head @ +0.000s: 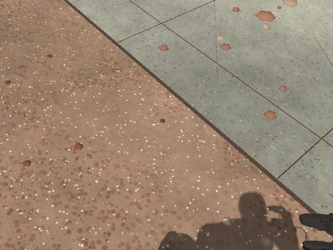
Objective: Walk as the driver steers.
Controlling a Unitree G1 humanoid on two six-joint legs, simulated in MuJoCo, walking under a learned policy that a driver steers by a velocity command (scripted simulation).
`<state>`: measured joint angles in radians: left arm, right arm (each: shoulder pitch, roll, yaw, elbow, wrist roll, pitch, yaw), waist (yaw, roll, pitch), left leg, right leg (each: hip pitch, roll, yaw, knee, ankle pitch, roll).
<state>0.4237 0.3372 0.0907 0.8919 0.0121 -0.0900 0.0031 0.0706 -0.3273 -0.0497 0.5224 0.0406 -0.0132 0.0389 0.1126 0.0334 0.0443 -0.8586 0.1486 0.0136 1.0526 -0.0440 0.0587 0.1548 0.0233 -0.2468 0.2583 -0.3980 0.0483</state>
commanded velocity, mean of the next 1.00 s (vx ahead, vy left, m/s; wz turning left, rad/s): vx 1.00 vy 0.00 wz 1.00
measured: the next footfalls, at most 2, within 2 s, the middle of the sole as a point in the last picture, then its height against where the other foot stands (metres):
left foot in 0.12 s outside the picture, level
right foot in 0.56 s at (180, 181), level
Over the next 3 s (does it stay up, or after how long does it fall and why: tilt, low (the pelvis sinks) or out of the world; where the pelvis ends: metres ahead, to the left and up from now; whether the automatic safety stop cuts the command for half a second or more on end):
stays up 1.10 2.03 0.01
